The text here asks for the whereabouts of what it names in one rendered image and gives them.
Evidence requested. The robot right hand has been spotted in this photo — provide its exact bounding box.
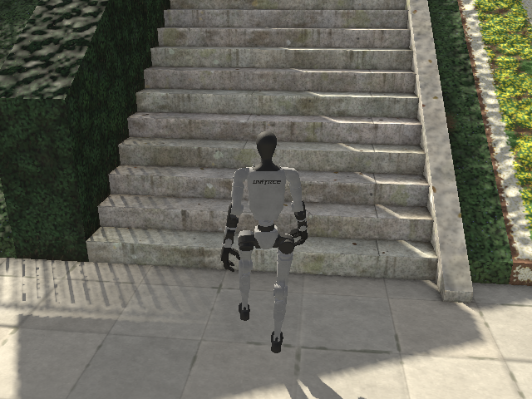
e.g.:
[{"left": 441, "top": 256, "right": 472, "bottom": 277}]
[{"left": 289, "top": 228, "right": 308, "bottom": 246}]

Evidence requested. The left robot upper arm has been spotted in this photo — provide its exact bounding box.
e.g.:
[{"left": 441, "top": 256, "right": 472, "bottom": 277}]
[{"left": 230, "top": 167, "right": 249, "bottom": 215}]

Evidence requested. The right robot upper arm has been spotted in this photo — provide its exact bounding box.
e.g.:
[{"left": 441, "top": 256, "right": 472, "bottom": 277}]
[{"left": 284, "top": 167, "right": 303, "bottom": 212}]

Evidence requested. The right robot foot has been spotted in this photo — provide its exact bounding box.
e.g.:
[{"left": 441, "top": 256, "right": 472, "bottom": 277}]
[{"left": 271, "top": 331, "right": 283, "bottom": 353}]

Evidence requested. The robot right forearm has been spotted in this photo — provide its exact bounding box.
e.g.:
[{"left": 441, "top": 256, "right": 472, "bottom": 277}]
[{"left": 294, "top": 200, "right": 308, "bottom": 232}]

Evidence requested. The robot left forearm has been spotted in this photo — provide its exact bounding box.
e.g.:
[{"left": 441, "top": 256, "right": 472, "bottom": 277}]
[{"left": 222, "top": 203, "right": 239, "bottom": 248}]

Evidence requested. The left robot shin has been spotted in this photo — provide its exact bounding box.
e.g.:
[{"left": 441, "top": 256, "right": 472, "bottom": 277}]
[{"left": 239, "top": 259, "right": 250, "bottom": 310}]

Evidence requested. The robot left hand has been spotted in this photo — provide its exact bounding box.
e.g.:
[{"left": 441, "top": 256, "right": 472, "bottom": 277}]
[{"left": 220, "top": 246, "right": 240, "bottom": 272}]

